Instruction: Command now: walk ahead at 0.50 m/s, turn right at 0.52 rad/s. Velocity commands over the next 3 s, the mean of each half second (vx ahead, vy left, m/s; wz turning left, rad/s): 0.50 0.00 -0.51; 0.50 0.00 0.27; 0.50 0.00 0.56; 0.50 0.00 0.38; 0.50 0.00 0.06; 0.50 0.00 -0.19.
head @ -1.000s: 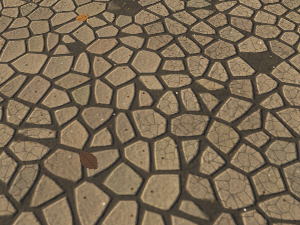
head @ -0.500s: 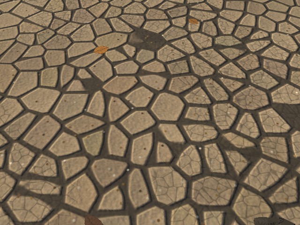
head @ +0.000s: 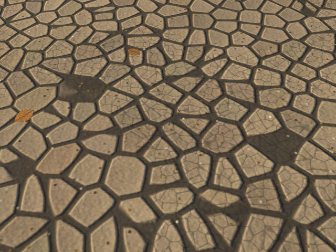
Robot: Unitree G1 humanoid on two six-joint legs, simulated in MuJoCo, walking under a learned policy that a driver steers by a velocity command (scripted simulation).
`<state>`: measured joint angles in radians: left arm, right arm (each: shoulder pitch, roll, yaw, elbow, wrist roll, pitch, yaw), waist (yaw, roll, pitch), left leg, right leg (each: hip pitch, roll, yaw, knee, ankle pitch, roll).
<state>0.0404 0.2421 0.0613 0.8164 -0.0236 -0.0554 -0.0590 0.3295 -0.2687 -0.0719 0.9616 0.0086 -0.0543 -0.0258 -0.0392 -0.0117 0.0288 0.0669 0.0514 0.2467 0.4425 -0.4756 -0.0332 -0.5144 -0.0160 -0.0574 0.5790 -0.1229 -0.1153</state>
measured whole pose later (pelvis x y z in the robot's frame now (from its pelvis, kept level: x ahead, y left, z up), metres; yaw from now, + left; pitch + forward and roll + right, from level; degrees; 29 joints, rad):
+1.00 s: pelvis +0.54 -0.09 +0.01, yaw -4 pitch +2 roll +0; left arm 0.09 0.25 0.04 0.66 0.00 -0.11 -0.01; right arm 0.39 -0.29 -0.06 0.78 0.03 -0.05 -0.01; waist -0.06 0.03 -0.02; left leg -0.32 -0.04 -0.13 0.98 -0.48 0.02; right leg -0.38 0.02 0.01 0.52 -0.18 -0.01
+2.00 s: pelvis +1.08 +0.02 +0.01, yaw +25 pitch +2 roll -1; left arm 0.13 0.28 0.04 0.70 0.00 -0.11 -0.03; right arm 0.36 -0.30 -0.05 0.75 0.02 -0.04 0.00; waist -0.03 0.03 0.01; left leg -0.28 -0.07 -0.13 1.05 -0.47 0.04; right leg -0.41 0.04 -0.02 0.54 -0.17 -0.05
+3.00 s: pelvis +1.58 +0.26 +0.00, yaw +17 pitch +3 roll +1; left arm 0.09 0.28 0.05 0.69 -0.02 -0.06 -0.05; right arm 0.32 -0.30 -0.06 0.85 0.00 -0.04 -0.02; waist -0.05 -0.01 0.03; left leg -0.02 0.03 0.12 0.64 -0.49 -0.02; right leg -0.52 0.02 -0.03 0.60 -0.12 -0.07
